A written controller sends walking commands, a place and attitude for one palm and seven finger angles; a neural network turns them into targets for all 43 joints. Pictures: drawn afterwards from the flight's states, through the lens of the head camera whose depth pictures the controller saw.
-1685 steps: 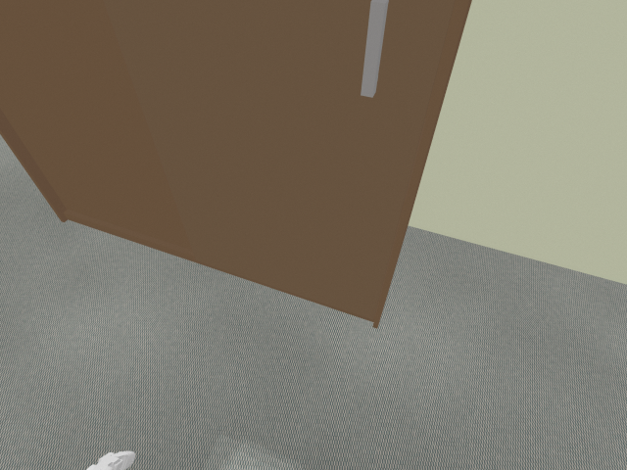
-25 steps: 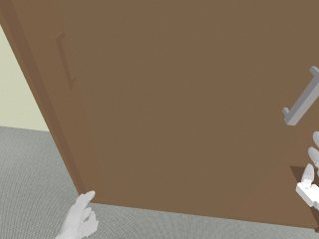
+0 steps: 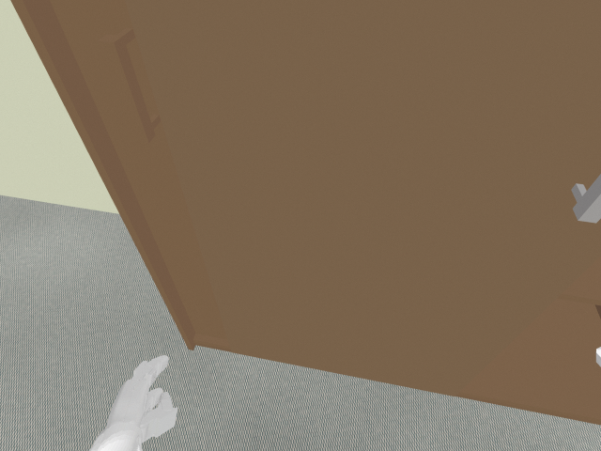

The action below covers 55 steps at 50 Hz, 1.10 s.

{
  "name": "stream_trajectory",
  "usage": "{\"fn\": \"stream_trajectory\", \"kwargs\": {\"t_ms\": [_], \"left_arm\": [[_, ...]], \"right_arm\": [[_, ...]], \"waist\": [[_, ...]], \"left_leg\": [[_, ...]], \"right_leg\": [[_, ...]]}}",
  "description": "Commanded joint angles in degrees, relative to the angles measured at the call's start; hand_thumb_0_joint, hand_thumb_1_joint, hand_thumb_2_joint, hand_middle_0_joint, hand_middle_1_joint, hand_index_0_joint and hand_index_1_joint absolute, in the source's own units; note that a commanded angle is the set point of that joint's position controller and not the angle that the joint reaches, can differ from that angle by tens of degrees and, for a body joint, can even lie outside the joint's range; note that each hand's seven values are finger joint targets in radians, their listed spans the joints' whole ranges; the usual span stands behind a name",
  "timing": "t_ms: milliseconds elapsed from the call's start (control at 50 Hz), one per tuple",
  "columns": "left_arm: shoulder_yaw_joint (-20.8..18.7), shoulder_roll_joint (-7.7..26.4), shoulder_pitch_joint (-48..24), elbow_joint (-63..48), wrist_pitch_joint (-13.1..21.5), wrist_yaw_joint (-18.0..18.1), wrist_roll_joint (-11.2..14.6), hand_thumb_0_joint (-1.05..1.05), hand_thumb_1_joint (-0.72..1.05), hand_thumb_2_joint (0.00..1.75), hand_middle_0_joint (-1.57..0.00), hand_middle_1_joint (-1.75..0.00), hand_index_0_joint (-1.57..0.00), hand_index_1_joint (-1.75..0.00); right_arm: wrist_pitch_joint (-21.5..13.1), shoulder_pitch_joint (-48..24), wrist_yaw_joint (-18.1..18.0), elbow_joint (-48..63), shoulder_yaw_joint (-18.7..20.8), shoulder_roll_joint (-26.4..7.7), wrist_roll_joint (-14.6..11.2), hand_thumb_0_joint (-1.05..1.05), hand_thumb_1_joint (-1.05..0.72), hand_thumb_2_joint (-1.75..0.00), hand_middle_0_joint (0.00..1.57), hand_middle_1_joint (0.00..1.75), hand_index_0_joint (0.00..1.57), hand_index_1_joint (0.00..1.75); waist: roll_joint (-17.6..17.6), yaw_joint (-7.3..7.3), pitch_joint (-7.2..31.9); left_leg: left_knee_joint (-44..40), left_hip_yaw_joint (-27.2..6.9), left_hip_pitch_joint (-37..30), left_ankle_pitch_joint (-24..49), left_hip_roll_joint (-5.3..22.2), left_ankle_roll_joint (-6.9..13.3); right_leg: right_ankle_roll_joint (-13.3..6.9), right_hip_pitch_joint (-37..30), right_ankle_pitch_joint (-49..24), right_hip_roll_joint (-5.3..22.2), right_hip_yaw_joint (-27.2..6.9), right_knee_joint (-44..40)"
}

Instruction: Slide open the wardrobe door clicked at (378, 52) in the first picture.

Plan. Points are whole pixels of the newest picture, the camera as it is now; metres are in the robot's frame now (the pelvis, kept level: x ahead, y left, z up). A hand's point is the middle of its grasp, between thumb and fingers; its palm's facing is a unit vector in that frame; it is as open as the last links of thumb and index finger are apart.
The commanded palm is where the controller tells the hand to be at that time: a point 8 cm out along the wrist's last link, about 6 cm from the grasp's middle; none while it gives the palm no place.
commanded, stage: step back with the hand held close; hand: right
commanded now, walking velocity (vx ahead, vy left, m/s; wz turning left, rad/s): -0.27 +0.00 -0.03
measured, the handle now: out of the picture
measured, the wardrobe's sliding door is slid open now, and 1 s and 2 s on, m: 0.56 0.56 0.56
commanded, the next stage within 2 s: stop stepping back and stand still in 0.64 s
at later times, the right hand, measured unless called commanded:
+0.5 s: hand out of the picture +0.08 -0.35 +0.15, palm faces +0.51 +0.78 -0.35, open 7.4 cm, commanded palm +0.02 -0.38 +0.18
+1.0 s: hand out of the picture -0.07 -0.41 +0.18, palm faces +0.35 +0.86 -0.37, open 7.4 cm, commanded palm -0.14 -0.46 +0.18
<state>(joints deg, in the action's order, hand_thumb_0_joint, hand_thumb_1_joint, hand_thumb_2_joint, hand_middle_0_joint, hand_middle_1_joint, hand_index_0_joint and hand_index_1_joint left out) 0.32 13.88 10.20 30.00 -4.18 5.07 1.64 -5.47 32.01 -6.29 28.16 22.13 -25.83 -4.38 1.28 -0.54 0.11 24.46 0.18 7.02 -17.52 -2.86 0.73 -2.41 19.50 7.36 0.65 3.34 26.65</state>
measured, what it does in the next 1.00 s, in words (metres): walks backwards: left foot, then right foot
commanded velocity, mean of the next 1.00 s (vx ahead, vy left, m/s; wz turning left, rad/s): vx -0.14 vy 0.07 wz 0.03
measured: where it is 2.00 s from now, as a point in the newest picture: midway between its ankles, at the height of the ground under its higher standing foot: outside the picture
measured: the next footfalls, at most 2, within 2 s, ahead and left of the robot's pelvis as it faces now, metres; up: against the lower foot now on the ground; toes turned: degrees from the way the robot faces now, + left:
left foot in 0.68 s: -0.15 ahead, +0.05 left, +0.00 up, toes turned -1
right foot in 0.80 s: -0.04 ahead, -0.22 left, -0.01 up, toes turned +1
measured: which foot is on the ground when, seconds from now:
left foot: down 0.00-0.46, up 0.48-0.66, down 0.68-0.78, up 0.80-1.00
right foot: down 0.00-0.66, up 0.68-0.78, down 0.80-1.00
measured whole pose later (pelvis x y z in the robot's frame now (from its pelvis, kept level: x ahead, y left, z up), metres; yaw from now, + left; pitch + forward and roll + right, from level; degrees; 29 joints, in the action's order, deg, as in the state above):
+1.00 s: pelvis -0.27 -0.16 +0.01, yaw -2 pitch -3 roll +6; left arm 0.1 5.6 14.1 33.9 6.0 -1.2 -0.3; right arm -6.9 30.4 -6.0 38.7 23.4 -25.7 -4.7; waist -1.4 1.2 -3.9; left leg 50.2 6.2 16.0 -33.5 -8.6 3.6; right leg 6.8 22.9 10.3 1.7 -0.1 21.5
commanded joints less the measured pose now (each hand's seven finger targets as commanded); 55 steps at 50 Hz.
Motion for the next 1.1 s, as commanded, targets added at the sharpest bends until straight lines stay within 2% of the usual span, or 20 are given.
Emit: {"fn": "stream_trajectory", "kwargs": {"t_ms": [0, 140, 360, 420, 460, 560, 620, 640, 680, 720, 740, 780, 820, 900, 940, 980, 1000, 1020, 1040, 1080], "left_arm": [[-2.18, 6.22, -5.36, -9.34, 4.3, 0.82, -0.21, 0.0, 0.9, 0.9, -0.2, -0.3, -0.2, -0.3], [-2.47, 7.84, -5.87, -8.93, 8.4, 1.31, -1.08, 0.0, 0.9, 0.9, -0.2, -0.3, -0.2, -0.3], [-2.7, 5.87, -2.36, -2.91, 10.84, 0.64, -1.37, 0.0, 0.9, 0.9, -0.2, -0.3, -0.2, -0.3], [-2.14, 7.14, -5.28, -4.03, 11.82, 1.45, -1.14, 0.0, 0.9, 0.9, -0.2, -0.3, -0.2, -0.3], [-2.74, 8.57, -6.78, -5.38, 12.85, 1.07, -1.95, 0.0, 0.9, 0.9, -0.2, -0.3, -0.2, -0.3], [-3.7, 4.38, -4.97, -4.57, 13.52, -2.52, -1.37, 0.0, 0.9, 0.9, -0.2, -0.3, -0.2, -0.3], [-3.79, 3.56, -3.23, -3.28, 13.05, -3.35, -0.62, 0.0, 0.9, 0.9, -0.2, -0.3, -0.2, -0.3], [-4.44, 4.04, -3.0, -1.33, 12.94, -3.35, 0.3, 0.0, 0.9, 0.9, -0.2, -0.3, -0.2, -0.3], [-0.92, 2.35, -3.99, -0.96, 12.09, -4.51, -3.74, 0.0, 0.9, 0.9, -0.2, -0.3, -0.2, -0.3], [-2.44, 5.21, -5.68, -1.6, 11.84, -2.06, -1.6, 0.0, 0.9, 0.9, -0.2, -0.3, -0.2, -0.3], [-2.54, 5.69, -5.26, -0.51, 11.85, -0.92, -1.15, 0.0, 0.9, 0.9, -0.2, -0.3, -0.2, -0.3], [-3.24, 7.46, -5.05, -3.25, 14.88, -0.69, -1.81, 0.0, 0.9, 0.9, -0.2, -0.3, -0.2, -0.3], [-4.43, 6.54, -4.15, -3.2, 15.85, -2.87, -1.3, 0.0, 0.9, 0.9, -0.2, -0.3, -0.2, -0.3], [-5.57, 3.96, -5.16, -5.42, 14.02, -5.88, -1.4, 0.0, 0.9, 0.9, -0.2, -0.3, -0.2, -0.3], [-5.29, 2.23, -4.91, -5.55, 12.59, -5.45, -2.26, 0.0, 0.9, 0.9, -0.2, -0.3, -0.2, -0.3], [-4.85, 1.13, -0.02, -2.34, 10.97, -4.49, 0.55, 0.0, 0.9, 0.9, -0.2, -0.3, -0.2, -0.3], [-4.71, 2.54, -1.33, -2.65, 10.29, -3.81, 0.93, 0.0, 0.9, 0.9, -0.2, -0.3, -0.2, -0.3], [-2.6, 2.49, -3.67, -4.1, 10.73, -3.09, -0.78, 0.0, 0.9, 0.9, -0.2, -0.3, -0.2, -0.3], [-0.74, 1.05, -2.77, -3.31, 10.58, -3.05, -3.04, 0.0, 0.9, 0.9, -0.2, -0.3, -0.2, -0.3], [-4.28, 5.05, -5.18, -2.37, 10.14, -2.38, -1.5, 0.0, 0.9, 0.9, -0.2, -0.3, -0.2, -0.3]], "right_arm": [[-4.27, -0.98, -2.45, 10.81, 8.29, -9.88, -0.24, 0.0, -0.9, -0.9, 0.2, 0.3, 0.2, 0.3], [-6.63, -3.13, -2.63, 11.96, 9.59, -9.33, 1.59, 0.0, -0.9, -0.9, 0.2, 0.3, 0.2, 0.3], [-7.68, -10.49, -3.89, 12.83, 5.6, -8.63, 1.63, 0.0, -0.9, -0.9, 0.2, 0.3, 0.2, 0.3], [-8.38, -13.59, -3.61, 13.72, 6.27, -9.6, 1.82, 0.0, -0.9, -0.9, 0.2, 0.3, 0.2, 0.3], [-9.45, -14.81, -3.12, 15.21, 9.49, -10.45, 3.15, 0.0, -0.9, -0.9, 0.2, 0.3, 0.2, 0.3], [-9.74, -4.88, -1.68, 16.75, 8.07, -8.7, 0.33, 0.0, -0.9, -0.9, 0.2, 0.3, 0.2, 0.3], [-10.91, -3.83, -2.28, 17.04, 9.77, -11.16, -0.79, 0.0, -0.9, -0.9, 0.2, 0.3, 0.2, 0.3], [-11.82, -5.54, -2.45, 16.81, 9.06, -11.98, -0.36, 0.0, -0.9, -0.9, 0.2, 0.3, 0.2, 0.3], [-11.54, -17.31, -1.45, 15.54, 7.45, -8.98, 0.39, 0.0, -0.9, -0.9, 0.2, 0.3, 0.2, 0.3], [-9.5, -23.52, -0.87, 11.65, 4.27, -7.7, 2.24, 0.0, -0.9, -0.9, 0.2, 0.3, 0.2, 0.3], [-8.6, -24.51, -1.09, 10.52, 5.15, -9.06, 2.21, 0.0, -0.9, -0.9, 0.2, 0.3, 0.2, 0.3], [-9.94, -27.52, -1.77, 17.2, 5.54, -9.88, 1.2, 0.0, -0.9, -0.9, 0.2, 0.3, 0.2, 0.3], [-9.82, -19.43, -0.86, 17.87, 8.79, -10.78, 0.97, 0.0, -0.9, -0.9, 0.2, 0.3, 0.2, 0.3], [-6.34, -0.54, -0.68, 28.46, 8.64, -8.0, -0.67, 0.0, -0.9, -0.9, 0.2, 0.3, 0.2, 0.3], [-6.19, 3.63, -1.55, 27.26, 10.21, -10.11, -0.55, 0.0, -0.9, -0.9, 0.2, 0.3, 0.2, 0.3], [-4.98, 7.36, -2.55, 19.43, 11.54, -11.73, 0.02, 0.0, -0.9, -0.9, 0.2, 0.3, 0.2, 0.3], [-5.14, -1.81, -1.58, 23.85, 8.74, -8.64, -0.07, 0.0, -0.9, -0.9, 0.2, 0.3, 0.2, 0.3], [-7.76, -12.91, -2.85, 28.66, 18.77, -20.96, -0.88, 0.0, -0.9, -0.9, 0.2, 0.3, 0.2, 0.3], [-8.46, -15.73, -3.89, 18.53, 19.94, -22.07, -0.91, 0.0, -0.9, -0.9, 0.2, 0.3, 0.2, 0.3], [-5.4, -20.99, -2.84, 4.24, 8.65, -9.2, 1.24, 0.0, -0.9, -0.9, 0.2, 0.3, 0.2, 0.3]], "waist": [[1.83, -0.72, 7.88], [11.16, -1.59, 4.09], [-7.05, 1.77, 2.71], [7.66, 0.57, -0.35], [22.08, -1.86, 3.99], [13.15, -3.24, 12.77], [-0.67, -3.57, 12.5], [-22.81, -2.46, 5.98], [-7.25, 0.24, 1.01], [-10.72, 2.2, -7.6], [-1.89, 2.92, -5.73], [33.84, 1.06, 0.25], [20.17, -0.1, 6.04], [20.61, -2.08, 12.77], [21.59, -3.1, 12.34], [-18.17, -2.61, 8.46], [-19.89, 1.59, 2.93], [-11.86, 2.59, 2.06], [-6.86, 3.69, 0.27], [-11.14, 2.73, -3.13]], "left_leg": [[-4.16, -1.88, 9.2, 15.29, 4.51, -4.54], [6.1, 0.86, -6.46, -1.94, -1.7, -0.51], [-10.75, -10.4, 30.13, -3.97, 12.92, 5.83], [0.87, -2.82, 24.16, -9.06, 1.93, 0.42], [28.93, 0.44, -4.74, -9.0, -7.19, -0.29], [23.74, 6.27, 1.62, -14.46, -6.57, 2.8], [-10.58, -1.07, 12.7, -14.59, 7.52, 8.03], [-19.16, -26.66, 32.16, -11.06, 27.96, 14.81], [-9.66, -12.61, 27.15, 11.48, 25.26, 13.24], [1.36, -8.65, 26.33, 16.39, 15.81, 5.27], [10.97, -4.92, 25.7, 10.62, 11.67, 2.77], [38.08, -2.11, 22.01, -21.07, -2.71, -0.81], [47.27, -1.07, 14.72, -15.69, -6.68, -0.42], [38.92, 8.45, 4.92, -11.78, -8.7, 0.26], [20.14, 11.29, -12.64, -18.24, -8.05, 3.09], [-7.1, -7.29, 3.38, -11.58, 11.01, 13.2], [-5.99, -8.87, 15.52, 1.72, 17.5, 14.77], [-10.32, -20.46, 20.77, -7.42, 25.2, 16.14], [-11.77, -19.95, 17.76, -13.95, 25.19, 6.42], [-12.64, -16.36, 23.19, -32.89, 18.85, 9.59]], "right_leg": [[-1.43, -13.02, -8.3, 4.64, -6.03, -2.09], [-2.38, 12.43, 33.5, 9.12, -16.48, -20.83], [2.13, -17.11, 8.13, 0.47, -7.96, 13.04], [0.99, -9.14, 20.46, 7.12, -17.58, -8.53], [0.27, 18.64, 47.31, 16.48, -29.45, -30.55], [6.94, -0.04, 21.52, 8.63, -8.21, -23.22], [11.98, -11.06, 9.65, 1.16, 2.29, 11.28], [10.59, -10.7, 18.26, -0.47, -10.51, 48.29], [5.84, 2.26, 23.38, 2.97, -13.22, 52.59], [3.92, -2.85, 17.21, 4.18, -12.17, 20.47], [3.74, -7.62, 10.58, 2.79, -9.62, 4.45], [-1.16, -1.12, 20.12, 18.09, -34.27, -18.05], [4.09, 4.56, 47.62, 15.36, -32.49, -24.7], [16.05, -0.96, 32.3, 6.9, -11.93, -27.15], [15.24, 9.43, 24.36, 4.76, -3.3, -23.43], [10.12, 6.59, 21.29, -4.53, 4.51, 35.83], [5.77, 14.15, 23.1, -2.72, -6.22, 59.04], [3.42, 17.23, 21.91, 2.12, -11.39, 68.88], [3.01, 18.98, 19.24, 6.34, -9.84, 58.83], [3.04, 9.91, 18.19, 5.85, -3.06, 39.84]]}}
